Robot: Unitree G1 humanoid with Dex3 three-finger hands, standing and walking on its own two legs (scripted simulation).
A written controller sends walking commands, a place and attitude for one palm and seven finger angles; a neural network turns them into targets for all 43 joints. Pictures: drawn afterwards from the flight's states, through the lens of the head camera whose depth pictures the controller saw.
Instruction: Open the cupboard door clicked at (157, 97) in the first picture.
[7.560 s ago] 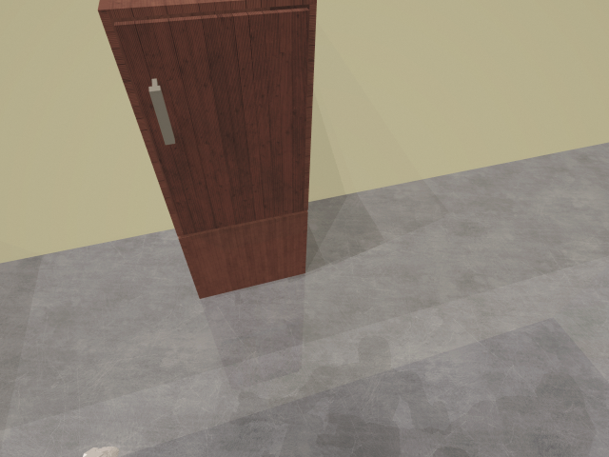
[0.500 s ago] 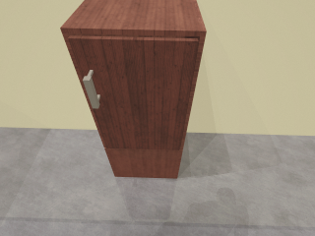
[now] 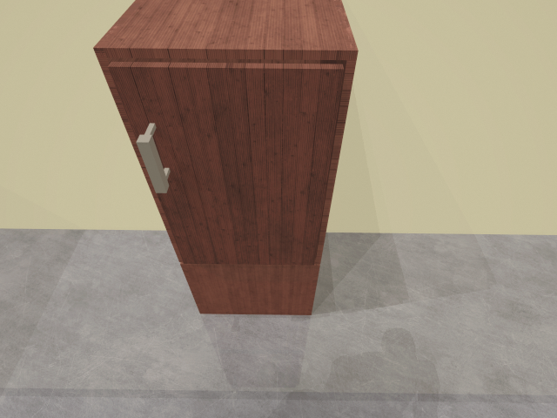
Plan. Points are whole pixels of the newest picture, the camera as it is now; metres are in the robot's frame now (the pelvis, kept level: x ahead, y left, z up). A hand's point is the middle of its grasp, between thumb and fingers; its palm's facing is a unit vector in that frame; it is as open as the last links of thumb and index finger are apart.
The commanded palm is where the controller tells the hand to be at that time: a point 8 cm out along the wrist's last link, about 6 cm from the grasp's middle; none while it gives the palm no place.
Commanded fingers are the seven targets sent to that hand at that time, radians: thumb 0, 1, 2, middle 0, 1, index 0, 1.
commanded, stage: look again from close up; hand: left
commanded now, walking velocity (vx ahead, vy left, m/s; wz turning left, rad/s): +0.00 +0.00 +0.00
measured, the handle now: (156, 158) +0.55 +0.26 +0.05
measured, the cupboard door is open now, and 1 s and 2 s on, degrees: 0 0 0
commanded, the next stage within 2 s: raise the hand with hooked fingers in 0.38 s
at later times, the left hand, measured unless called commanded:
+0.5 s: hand out of the picture +0.03 +0.19 -0.17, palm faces +0.00 -0.98 -0.19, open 7.3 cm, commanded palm +0.12 +0.25 -0.06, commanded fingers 0.00 0.85 0.88 -0.20 -0.33 -0.20 -0.33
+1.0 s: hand (125, 409) +0.15 +0.22 -0.04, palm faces +0.12 -0.99 -0.04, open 9.1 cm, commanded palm +0.15 +0.27 -0.02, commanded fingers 0.00 0.27 0.63 -0.25 -0.70 -0.25 -0.70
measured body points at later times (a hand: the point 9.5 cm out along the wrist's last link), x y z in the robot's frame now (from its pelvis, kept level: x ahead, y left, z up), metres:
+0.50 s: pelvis +0.02 +0.02 +0.00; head +0.03 +0.03 +0.45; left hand +0.03 +0.25 -0.16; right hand +0.02 -0.20 -0.15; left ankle +0.01 +0.12 -0.73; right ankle -0.03 -0.09 -0.73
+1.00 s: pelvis -0.03 +0.00 -0.08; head +0.00 +0.01 +0.37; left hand +0.13 +0.27 -0.03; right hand +0.21 -0.23 -0.11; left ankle +0.01 +0.12 -0.73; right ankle -0.03 -0.09 -0.73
